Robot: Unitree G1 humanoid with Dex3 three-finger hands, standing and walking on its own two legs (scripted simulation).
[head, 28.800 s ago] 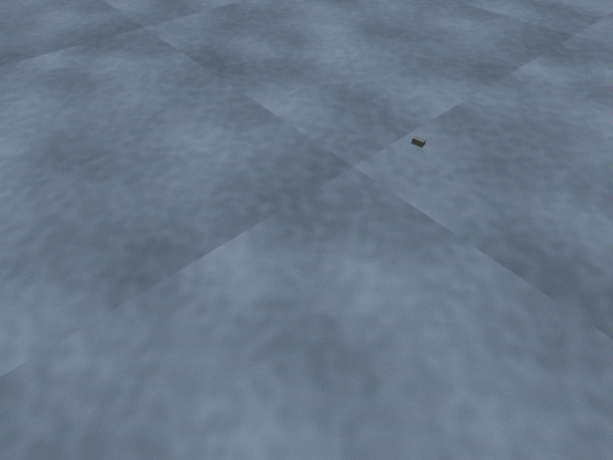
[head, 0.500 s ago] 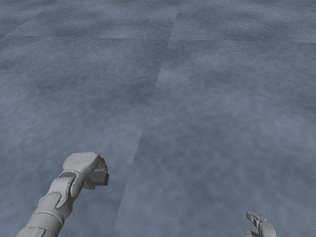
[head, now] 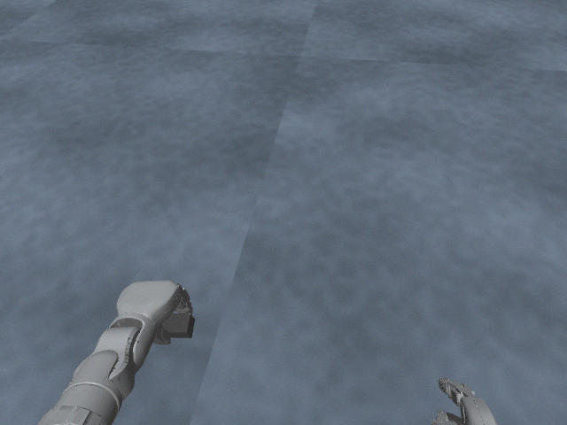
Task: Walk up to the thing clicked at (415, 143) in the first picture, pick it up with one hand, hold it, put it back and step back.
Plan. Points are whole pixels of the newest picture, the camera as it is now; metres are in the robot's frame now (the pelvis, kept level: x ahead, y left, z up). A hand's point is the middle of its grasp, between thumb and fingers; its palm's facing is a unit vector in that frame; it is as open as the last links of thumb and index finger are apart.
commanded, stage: crouch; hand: left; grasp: from above
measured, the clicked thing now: (171, 325) +0.31 +0.21 -0.10
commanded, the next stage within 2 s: lower in 1.76 s
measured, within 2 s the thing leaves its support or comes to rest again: neither
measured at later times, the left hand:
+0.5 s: hand (197, 339) +0.35 +0.22 -0.30, palm faces -0.41 +0.06 -0.91, open 6.1 cm
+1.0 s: hand (217, 352) +0.38 +0.21 -0.49, palm faces -0.45 +0.02 -0.89, open 6.2 cm
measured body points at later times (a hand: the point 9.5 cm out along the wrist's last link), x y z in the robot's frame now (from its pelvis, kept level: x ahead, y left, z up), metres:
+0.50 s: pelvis -0.06 +0.01 -0.18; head +0.09 +0.02 +0.24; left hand +0.37 +0.21 -0.25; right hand -0.01 -0.27 -0.31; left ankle +0.00 +0.13 -0.73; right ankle +0.01 -0.13 -0.73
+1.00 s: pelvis -0.07 +0.00 -0.33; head +0.16 +0.03 +0.06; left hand +0.40 +0.21 -0.44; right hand -0.01 -0.28 -0.45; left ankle +0.00 +0.13 -0.73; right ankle +0.01 -0.13 -0.73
